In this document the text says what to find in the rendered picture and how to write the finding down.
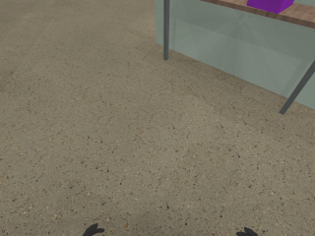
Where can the table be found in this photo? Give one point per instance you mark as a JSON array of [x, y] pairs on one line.
[[298, 14]]

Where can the carton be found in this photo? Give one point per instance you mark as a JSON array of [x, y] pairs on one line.
[[273, 6]]

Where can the left robot hand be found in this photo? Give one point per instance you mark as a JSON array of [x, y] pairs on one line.
[[92, 230]]

